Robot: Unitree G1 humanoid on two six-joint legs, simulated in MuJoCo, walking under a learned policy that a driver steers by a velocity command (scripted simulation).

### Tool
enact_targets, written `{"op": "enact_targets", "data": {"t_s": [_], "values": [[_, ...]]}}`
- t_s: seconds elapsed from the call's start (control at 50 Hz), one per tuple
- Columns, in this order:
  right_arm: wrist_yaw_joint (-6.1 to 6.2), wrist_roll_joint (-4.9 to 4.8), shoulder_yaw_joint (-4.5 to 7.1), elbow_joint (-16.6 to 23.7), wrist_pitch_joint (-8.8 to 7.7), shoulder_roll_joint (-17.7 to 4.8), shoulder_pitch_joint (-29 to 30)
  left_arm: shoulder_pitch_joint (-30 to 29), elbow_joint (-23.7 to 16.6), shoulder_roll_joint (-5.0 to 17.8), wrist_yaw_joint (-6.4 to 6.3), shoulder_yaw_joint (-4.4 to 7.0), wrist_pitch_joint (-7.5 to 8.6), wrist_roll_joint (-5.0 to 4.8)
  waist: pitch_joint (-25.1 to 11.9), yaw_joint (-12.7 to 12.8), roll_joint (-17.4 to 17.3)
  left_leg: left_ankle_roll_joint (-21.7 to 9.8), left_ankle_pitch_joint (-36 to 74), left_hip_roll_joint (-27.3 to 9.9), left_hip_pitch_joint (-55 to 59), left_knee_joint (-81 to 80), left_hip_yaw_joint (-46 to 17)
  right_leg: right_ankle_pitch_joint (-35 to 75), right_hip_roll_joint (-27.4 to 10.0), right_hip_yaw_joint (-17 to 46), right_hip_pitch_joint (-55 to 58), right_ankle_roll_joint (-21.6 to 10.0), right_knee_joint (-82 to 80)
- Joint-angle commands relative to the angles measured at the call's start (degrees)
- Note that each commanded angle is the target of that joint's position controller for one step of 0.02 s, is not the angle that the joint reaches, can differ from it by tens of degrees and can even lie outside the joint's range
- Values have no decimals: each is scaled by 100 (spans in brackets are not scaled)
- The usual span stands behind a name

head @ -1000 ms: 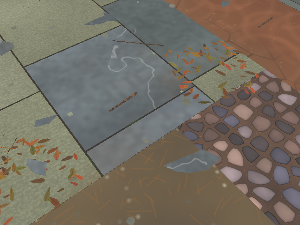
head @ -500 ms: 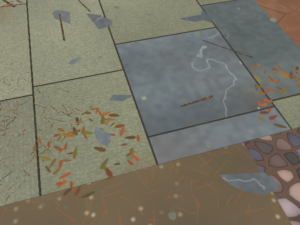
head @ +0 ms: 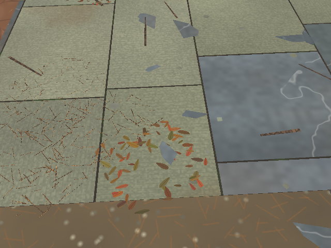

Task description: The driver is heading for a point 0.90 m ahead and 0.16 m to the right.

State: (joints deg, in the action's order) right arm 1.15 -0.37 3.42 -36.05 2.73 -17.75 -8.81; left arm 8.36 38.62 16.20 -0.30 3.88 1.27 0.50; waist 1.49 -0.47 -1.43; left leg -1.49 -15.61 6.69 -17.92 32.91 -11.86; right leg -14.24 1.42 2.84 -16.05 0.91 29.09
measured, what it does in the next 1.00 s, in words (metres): walks ahead: left foot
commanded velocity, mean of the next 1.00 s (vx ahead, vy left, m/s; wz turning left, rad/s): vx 0.18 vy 0.00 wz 0.07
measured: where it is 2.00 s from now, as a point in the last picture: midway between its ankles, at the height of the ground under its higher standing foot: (183, 175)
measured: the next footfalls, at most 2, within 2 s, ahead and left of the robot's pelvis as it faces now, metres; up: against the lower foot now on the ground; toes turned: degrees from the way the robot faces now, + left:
left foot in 0.28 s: +0.01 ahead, +0.14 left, +0.00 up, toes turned -2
left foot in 1.12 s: +0.41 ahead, +0.14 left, +0.00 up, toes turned +2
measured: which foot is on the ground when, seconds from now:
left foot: down 0.00-0.00, up 0.02-0.26, down 0.28-0.66, up 0.68-1.00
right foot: down 0.00-1.00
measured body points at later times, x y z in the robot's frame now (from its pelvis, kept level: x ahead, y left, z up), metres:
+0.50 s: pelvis +0.00 +0.02 +0.00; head +0.00 +0.02 +0.45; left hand +0.12 +0.28 -0.11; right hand +0.13 -0.24 -0.11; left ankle -0.03 +0.14 -0.73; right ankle +0.01 -0.12 -0.73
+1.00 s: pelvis +0.16 +0.00 +0.01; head +0.19 -0.01 +0.46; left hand +0.11 +0.27 -0.11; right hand +0.40 -0.21 -0.08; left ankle +0.33 +0.16 -0.69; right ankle +0.03 -0.10 -0.73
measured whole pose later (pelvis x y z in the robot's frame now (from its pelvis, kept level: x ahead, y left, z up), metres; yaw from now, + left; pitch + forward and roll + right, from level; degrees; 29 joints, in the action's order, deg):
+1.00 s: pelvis +0.16 +0.00 +0.01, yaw +2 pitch +2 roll +0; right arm -2.5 -1.3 2.4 -37.3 -4.3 -15.1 -3.5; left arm 26.7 49.0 14.4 -0.1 1.4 3.8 -0.7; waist 2.2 6.0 -2.2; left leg 0.3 -0.8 -3.3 -35.5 36.1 0.2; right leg -17.9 1.5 -0.7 5.4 -2.3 10.9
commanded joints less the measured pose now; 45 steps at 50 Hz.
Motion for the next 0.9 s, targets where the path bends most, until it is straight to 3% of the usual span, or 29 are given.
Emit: {"op": "enact_targets", "data": {"t_s": [0.02,0.04,0.06,0.1,0.14,0.18,0.2,0.24,0.26,0.28,0.3,0.32,0.34,0.42,0.46,0.5,0.54,0.56,0.6,0.62,0.64,0.66,0.68,0.7,0.72,0.76,0.8,0.84,0.9], "values": [[26,56,126,390,-145,-494,-298,-110,-386,938,1,165,94,238,-600,-312,1567,134,-1498,-147,-512,717,73,2800,-2087,2080,762,-1415,-974],[59,82,226,316,-154,-859,-191,-182,-455,671,10,101,117,172,-541,-80,1310,398,-1942,-338,-521,1513,181,2464,-2185,2169,625,-1725,-1115],[68,28,301,302,-140,-960,-47,-133,-407,682,-8,100,119,117,-476,3,1157,515,-1886,-342,-725,2065,236,2243,-2011,2017,713,-1658,-1089],[84,22,292,165,-41,-745,-153,-245,-362,733,-40,98,122,-20,-367,-32,919,712,-1590,-470,-882,2462,207,2085,-1732,1581,760,-1414,-965],[48,2,171,72,-14,-350,-241,-344,-317,631,-38,57,65,-21,-365,-88,915,788,-1379,-547,-567,1877,529,2352,-1349,1021,676,-1227,-854],[17,-5,65,74,-48,-93,-74,-255,-270,579,-25,46,-11,-8,-481,70,1141,789,-1178,-623,-152,906,834,2609,-1153,764,788,-1182,-704],[8,-28,72,53,-57,-120,-57,-140,-228,599,-20,47,-44,-13,-564,129,1199,773,-931,-610,29,461,917,2679,-1161,789,887,-1210,-633],[-14,-26,92,-97,-70,-163,-298,-102,-170,582,-5,16,-80,-86,-606,-15,1133,628,305,-543,672,-1014,1096,2484,-1088,745,835,-1082,-488],[-18,30,101,-103,-75,-285,-287,103,-104,542,5,-6,-45,-96,-609,32,997,495,897,-625,1080,-1363,927,2149,-1042,766,651,-867,-515],[14,84,142,-22,-76,-576,-289,237,-79,485,38,-47,28,-13,-711,125,585,319,1785,-1044,1538,-1200,480,1571,-928,656,322,-547,-424],[23,104,213,-101,-65,-866,-208,397,-92,403,77,-70,99,68,-674,407,-252,21,1666,-1183,1292,-763,348,749,-495,185,262,-249,-435],[-22,106,157,-77,-81,-535,-147,148,-58,424,82,-93,115,115,-611,205,-317,-143,952,-1130,886,-823,351,345,-359,-17,517,-24,-345],[-42,137,92,-94,-108,-338,-120,-51,-62,461,82,-84,108,97,-429,139,-222,-123,612,-1093,693,-915,333,339,-335,-47,515,47,-276],[1,129,51,-225,-237,-308,-280,6,26,415,-1,-85,23,21,-148,124,-266,31,714,-995,465,-926,385,689,-363,-26,475,4,-187],[37,85,71,-304,-218,-384,-489,102,128,350,-33,-95,-2,-2,-163,59,-391,-123,-742,-967,471,-1092,292,-431,-83,-342,293,14,124],[48,50,142,-312,-209,-663,-767,-15,90,316,-50,-84,45,-89,286,-129,-814,-596,-2775,-1497,332,-1724,-604,-1214,117,-636,-523,-11,896],[56,4,161,-354,-291,-775,-916,-192,-27,336,-26,-56,192,-205,771,-202,-1040,-1037,-3189,-2089,121,-2182,-1540,-1298,-72,-429,-1026,-203,1467],[63,-15,151,-372,-344,-742,-897,-165,-41,348,10,-38,269,-233,819,-156,-1098,-1108,-2938,-2207,228,-2191,-1639,-1451,-200,-304,-1192,-328,1542],[43,-100,122,-328,-381,-649,-651,113,67,301,116,-42,397,-258,686,58,-957,-974,-2329,-2077,262,-2000,-1225,-1386,-263,-346,-691,-562,728],[24,-136,105,-257,-369,-607,-374,557,295,294,151,-19,439,-234,486,313,-783,-797,-1922,-1800,-123,-1795,-776,-573,-120,-518,304,-607,40],[17,-92,70,-209,-380,-458,-257,1040,553,390,165,43,447,-169,228,491,-571,-606,-1407,-1487,-480,-1311,-348,-21,-30,-464,1194,-538,-75],[11,-26,-33,-67,-422,-107,-54,1657,697,713,154,134,466,-132,12,699,206,-252,-925,-978,-1016,-10,353,-563,-719,625,1836,-727,-619],[51,-58,-43,233,-524,-47,42,2120,728,1397,210,292,499,-118,-94,767,1784,131,-1243,-315,-2053,1811,1033,-1376,-1939,3059,2360,-1486,-1613],[67,-158,68,245,-614,-405,-24,1965,666,1130,222,193,536,-63,106,649,1497,121,-1827,-471,-2690,2874,574,-1663,-2390,3910,2273,-1893,-1928],[13,-218,97,145,-682,-457,-174,1651,585,844,181,103,552,-82,424,457,1063,6,-1345,-760,-3028,3286,444,-1604,-2264,3385,2217,-1796,-1847],[-70,-136,91,25,-766,-349,-135,1427,527,740,134,60,514,-65,448,369,610,-124,-386,-1075,-3211,3165,650,-860,-1846,2357,2257,-1463,-1882],[-168,-65,96,9,-770,-259,-48,1465,540,549,112,-25,453,-43,300,353,664,-75,162,-1192,-2825,2789,846,379,-1483,1523,2098,-1245,-1979],[-239,-41,45,69,-746,-90,118,1616,599,558,87,-39,407,-93,229,396,653,74,460,-1143,-2704,2292,1090,1375,-1335,986,2056,-1245,-2013],[-304,-52,-69,277,-774,140,718,1673,654,729,7,-25,328,-93,351,524,575,230,1137,-1037,-2307,1072,1282,1728,-1176,468,1679,-1187,-2116]]}}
